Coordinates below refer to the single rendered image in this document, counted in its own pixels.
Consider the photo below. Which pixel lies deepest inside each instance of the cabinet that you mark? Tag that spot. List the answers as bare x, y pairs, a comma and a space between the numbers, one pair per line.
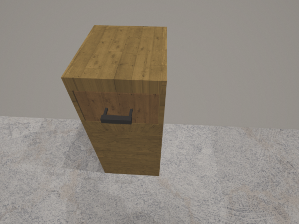
128, 59

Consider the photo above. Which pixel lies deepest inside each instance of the handle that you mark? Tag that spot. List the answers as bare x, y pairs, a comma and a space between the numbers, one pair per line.
116, 119

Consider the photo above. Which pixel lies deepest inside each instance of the drawer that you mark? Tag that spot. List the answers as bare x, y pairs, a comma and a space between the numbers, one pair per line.
93, 103

